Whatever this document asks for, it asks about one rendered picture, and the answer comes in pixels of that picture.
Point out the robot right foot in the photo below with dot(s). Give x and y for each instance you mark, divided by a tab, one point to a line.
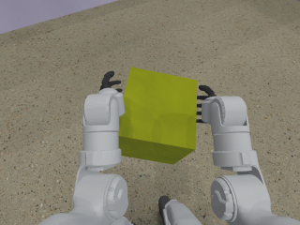
161	204

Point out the robot right upper arm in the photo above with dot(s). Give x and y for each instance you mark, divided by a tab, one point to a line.
242	199

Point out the robot left forearm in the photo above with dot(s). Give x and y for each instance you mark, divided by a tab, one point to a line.
100	126

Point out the robot right shin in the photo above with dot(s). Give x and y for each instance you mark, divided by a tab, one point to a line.
171	201

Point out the carton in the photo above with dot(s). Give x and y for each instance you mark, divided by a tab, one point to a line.
159	123

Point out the left robot hand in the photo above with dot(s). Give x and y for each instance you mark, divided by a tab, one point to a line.
106	84

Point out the robot right forearm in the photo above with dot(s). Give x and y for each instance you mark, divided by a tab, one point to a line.
228	117

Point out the right robot hand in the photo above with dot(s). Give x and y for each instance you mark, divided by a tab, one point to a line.
210	93

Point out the robot left upper arm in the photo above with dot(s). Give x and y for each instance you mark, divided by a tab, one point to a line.
99	199

